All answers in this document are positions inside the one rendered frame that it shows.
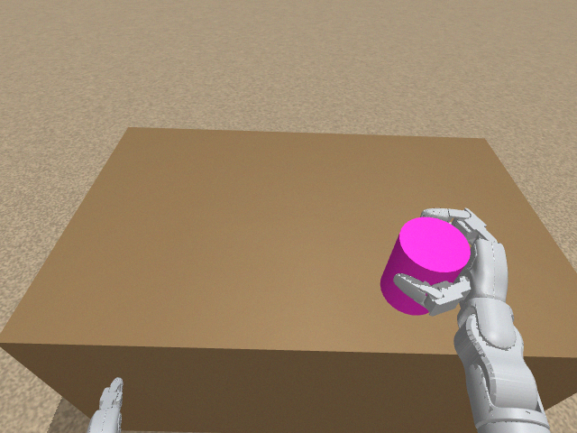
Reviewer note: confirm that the can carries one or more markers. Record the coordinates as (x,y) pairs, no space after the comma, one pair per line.
(428,249)

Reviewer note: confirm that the left robot hand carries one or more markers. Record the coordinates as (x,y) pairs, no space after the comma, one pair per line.
(108,418)

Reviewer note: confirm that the right robot arm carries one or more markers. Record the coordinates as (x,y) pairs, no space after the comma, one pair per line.
(501,388)

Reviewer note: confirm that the right robot hand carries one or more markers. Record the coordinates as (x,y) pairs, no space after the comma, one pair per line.
(485,275)

